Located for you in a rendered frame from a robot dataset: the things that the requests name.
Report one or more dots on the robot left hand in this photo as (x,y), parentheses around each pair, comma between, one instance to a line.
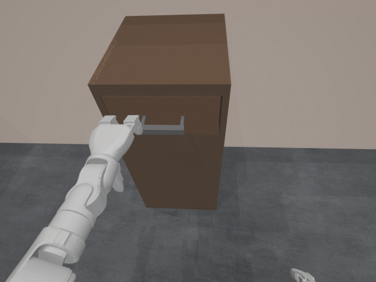
(114,140)

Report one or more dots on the drawer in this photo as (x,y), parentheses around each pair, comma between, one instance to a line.
(201,113)

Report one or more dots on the handle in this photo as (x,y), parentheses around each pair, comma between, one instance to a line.
(162,129)

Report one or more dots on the robot right hand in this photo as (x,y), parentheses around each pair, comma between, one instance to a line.
(301,276)

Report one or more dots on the robot left forearm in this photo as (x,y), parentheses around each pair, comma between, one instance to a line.
(63,241)

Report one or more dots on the robot left upper arm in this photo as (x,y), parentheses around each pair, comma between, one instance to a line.
(39,270)

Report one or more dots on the cabinet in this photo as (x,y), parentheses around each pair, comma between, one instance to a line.
(170,55)

